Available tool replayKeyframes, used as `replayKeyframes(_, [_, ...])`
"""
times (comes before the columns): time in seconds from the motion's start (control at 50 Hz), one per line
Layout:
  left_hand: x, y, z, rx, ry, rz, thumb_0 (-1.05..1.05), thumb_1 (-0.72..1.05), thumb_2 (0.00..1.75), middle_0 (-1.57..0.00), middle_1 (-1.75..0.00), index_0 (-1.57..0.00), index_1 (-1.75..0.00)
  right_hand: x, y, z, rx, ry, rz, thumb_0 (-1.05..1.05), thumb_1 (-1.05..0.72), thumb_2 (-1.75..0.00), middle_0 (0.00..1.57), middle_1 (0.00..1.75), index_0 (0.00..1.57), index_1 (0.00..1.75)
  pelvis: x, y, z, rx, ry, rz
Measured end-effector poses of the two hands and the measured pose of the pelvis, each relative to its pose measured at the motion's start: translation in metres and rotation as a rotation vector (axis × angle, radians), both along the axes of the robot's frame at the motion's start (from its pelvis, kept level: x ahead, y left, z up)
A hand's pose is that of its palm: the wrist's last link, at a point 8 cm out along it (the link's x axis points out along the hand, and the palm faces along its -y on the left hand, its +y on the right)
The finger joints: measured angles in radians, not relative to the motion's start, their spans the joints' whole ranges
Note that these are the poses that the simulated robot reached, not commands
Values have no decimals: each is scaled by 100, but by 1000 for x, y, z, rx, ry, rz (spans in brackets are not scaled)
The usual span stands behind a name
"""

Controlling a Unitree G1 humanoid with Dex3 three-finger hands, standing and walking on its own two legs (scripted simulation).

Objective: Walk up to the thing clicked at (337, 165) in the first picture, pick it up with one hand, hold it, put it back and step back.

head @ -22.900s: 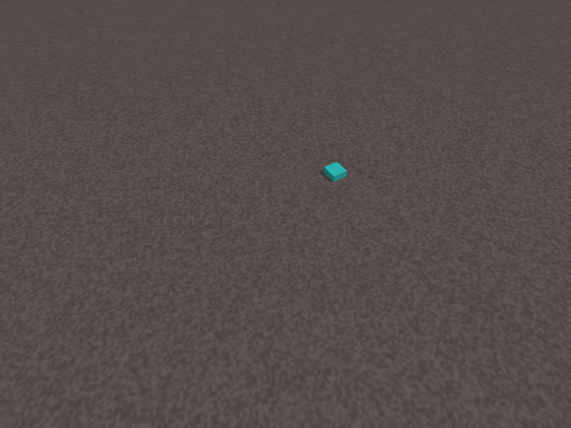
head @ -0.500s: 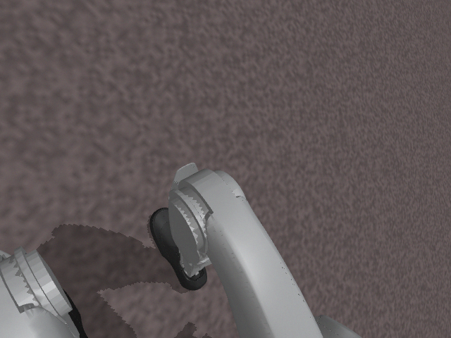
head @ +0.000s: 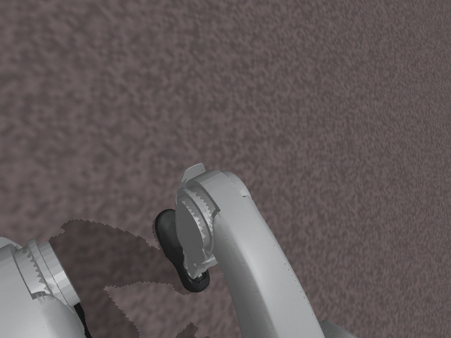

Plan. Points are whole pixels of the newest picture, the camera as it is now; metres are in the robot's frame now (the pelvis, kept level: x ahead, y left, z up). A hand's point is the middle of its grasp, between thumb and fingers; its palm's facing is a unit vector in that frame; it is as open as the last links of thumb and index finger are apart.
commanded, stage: settle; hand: left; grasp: from above
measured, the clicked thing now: out of the picture +0.42 +0.36 -0.31
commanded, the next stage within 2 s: lift in 0.52 s
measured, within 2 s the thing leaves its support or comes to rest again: neither
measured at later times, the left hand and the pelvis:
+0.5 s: hand out of the picture +0.41 +0.36 -0.19, palm faces -0.14 -0.44 -0.89, open 11.2 cm; pelvis +0.00 -0.01 +0.00, yaw +3 degrees
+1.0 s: hand out of the picture +0.41 +0.37 -0.11, palm faces -0.07 -0.43 -0.90, open 11.1 cm; pelvis +0.01 -0.01 +0.03, yaw +8 degrees
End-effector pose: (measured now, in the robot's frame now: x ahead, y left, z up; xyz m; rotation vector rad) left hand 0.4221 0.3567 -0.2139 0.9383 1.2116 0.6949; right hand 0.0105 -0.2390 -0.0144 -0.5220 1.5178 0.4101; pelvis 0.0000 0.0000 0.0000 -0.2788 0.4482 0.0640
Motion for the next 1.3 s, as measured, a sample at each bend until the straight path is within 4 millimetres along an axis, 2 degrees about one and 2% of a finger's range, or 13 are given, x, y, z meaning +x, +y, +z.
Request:
replayKeyframes(0.12, [-1,5,14,-15,-1,10,2,-18,42,-66,-46,-72,-49,1,-3,-3,-7,-7,-34,0,-92,-90,20,30,20,30,0,-1,3,6,19,4])
replayKeyframes(0.26, [2,22,54,56,9,-52,2,-18,38,-69,-43,-75,-46,8,-7,-13,6,-47,-84,0,-92,-90,20,30,20,30,3,-2,7,19,59,9])
replayKeyframes(0.36, [-4,24,74,48,40,-88,2,-16,34,-68,-43,-74,-45,14,-9,-24,23,-85,-111,0,-91,-90,20,30,20,30,4,-2,8,36,78,14])
replayKeyframes(0.5, [-8,14,81,13,47,-128,2,-15,33,-68,-42,-74,-44,20,-13,-37,29,-126,-126,0,-91,-90,20,30,20,30,3,-5,5,63,79,21])
replayKeyframes(0.62, [-6,9,88,36,34,-125,0,-15,36,-67,-44,-72,-47,22,-20,-41,17,-131,-135,0,-91,-90,20,30,20,30,3,-8,6,83,100,25])
replayKeyframes(0.82, [1,12,116,5,1,-48,1,-17,34,-70,-42,-76,-44,29,-35,-44,5,-98,-163,0,-91,-90,20,30,20,30,11,-11,13,110,153,30])
replayKeyframes(0.94, [-6,17,146,32,1,-68,1,-17,30,-73,-40,-79,-42,39,-38,-51,10,-125,-208,1,-92,-90,20,30,20,30,12,-11,20,125,165,40])
replayKeyframes(1.1, [-36,19,195,23,1,-56,0,-14,24,-74,-36,-80,-37,69,-30,-50,51,-216,-255,1,-92,-90,20,30,20,30,12,-12,44,153,184,59])
replayKeyframes(1.2, [-51,16,233,45,10,-69,0,-14,23,-75,-34,-81,-34,89,-26,-37,73,-286,-253,1,-92,-90,20,30,20,30,9,-15,65,169,172,69])
replayKeyframes(1.3, [-58,6,271,35,-7,-91,0,-11,20,-75,-31,-81,-31,109,-26,-11,71,-362,-257,1,-92,-90,20,30,20,30,7,-17,94,177,161,76])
